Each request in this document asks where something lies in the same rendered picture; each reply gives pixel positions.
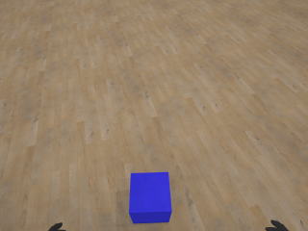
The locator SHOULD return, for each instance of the right robot hand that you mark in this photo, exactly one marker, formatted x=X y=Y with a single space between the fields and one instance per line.
x=278 y=226

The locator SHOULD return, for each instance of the carton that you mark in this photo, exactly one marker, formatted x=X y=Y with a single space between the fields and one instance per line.
x=149 y=199

